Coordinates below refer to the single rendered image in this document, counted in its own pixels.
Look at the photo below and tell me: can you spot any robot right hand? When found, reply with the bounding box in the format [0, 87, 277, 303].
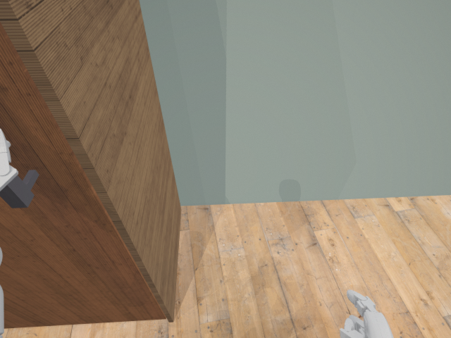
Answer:
[340, 289, 394, 338]

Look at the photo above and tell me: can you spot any wardrobe door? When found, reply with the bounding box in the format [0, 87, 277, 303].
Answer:
[0, 22, 166, 329]

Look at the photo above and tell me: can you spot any robot left hand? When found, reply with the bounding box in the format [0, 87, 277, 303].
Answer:
[0, 129, 18, 191]

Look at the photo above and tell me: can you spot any handle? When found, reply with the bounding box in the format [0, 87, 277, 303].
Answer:
[0, 170, 39, 208]

